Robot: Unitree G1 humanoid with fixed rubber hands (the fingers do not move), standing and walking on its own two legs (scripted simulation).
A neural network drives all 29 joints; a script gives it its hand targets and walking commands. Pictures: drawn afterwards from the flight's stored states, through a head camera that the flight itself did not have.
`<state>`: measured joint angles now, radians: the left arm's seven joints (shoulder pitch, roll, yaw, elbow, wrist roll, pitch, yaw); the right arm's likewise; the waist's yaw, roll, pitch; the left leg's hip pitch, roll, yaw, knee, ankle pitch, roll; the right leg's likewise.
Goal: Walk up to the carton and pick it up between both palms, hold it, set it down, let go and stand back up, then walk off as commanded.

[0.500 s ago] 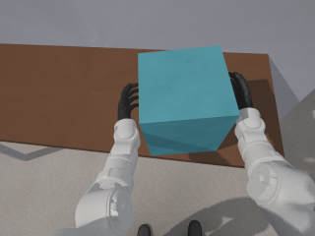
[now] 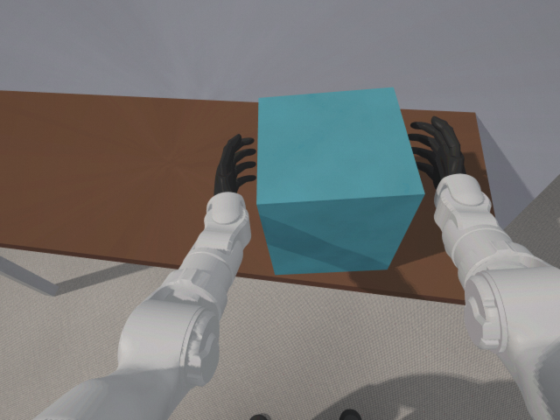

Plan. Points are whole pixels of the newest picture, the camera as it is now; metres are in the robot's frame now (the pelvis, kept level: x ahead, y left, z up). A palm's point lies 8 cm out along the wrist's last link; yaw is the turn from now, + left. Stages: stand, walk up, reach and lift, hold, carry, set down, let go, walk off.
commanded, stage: set down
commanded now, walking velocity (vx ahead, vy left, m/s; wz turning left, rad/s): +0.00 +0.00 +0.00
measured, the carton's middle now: (328, 190) +0.48 +0.00 -0.03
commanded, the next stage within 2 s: none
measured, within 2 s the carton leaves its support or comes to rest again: neither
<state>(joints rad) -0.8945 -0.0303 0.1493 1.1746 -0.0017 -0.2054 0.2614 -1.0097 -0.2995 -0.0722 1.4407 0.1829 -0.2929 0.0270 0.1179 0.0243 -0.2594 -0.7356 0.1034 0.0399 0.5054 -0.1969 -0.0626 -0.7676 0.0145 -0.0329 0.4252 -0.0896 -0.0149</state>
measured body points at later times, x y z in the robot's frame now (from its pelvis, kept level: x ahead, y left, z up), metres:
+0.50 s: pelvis +0.00 -0.02 +0.00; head +0.09 -0.04 +0.44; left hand +0.39 +0.15 +0.01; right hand +0.44 -0.19 +0.00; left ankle +0.00 +0.16 -0.73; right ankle +0.04 -0.11 -0.73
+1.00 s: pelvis +0.00 -0.01 +0.01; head +0.04 -0.01 +0.46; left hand +0.34 +0.16 +0.01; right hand +0.37 -0.21 +0.00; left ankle +0.00 +0.16 -0.73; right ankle +0.04 -0.11 -0.73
